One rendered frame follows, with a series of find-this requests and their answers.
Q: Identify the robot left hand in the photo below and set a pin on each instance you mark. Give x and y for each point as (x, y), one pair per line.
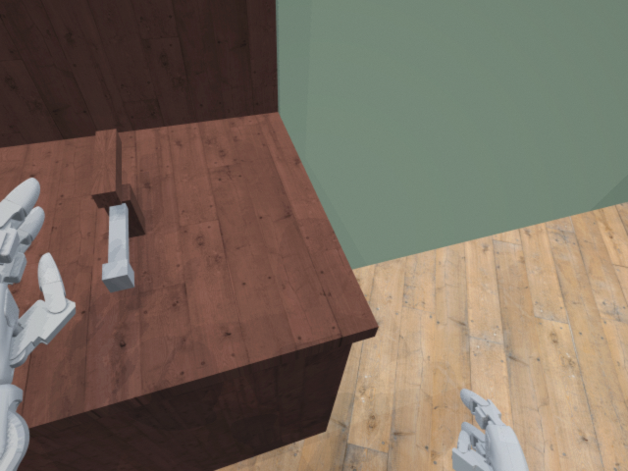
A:
(19, 226)

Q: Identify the left robot forearm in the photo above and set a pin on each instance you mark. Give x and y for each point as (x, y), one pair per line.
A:
(14, 432)

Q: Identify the counter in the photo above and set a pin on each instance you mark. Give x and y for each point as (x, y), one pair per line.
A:
(234, 339)

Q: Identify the tap lever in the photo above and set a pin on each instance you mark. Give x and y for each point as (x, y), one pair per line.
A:
(118, 274)

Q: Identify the robot right hand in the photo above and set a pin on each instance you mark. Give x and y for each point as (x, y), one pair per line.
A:
(496, 450)

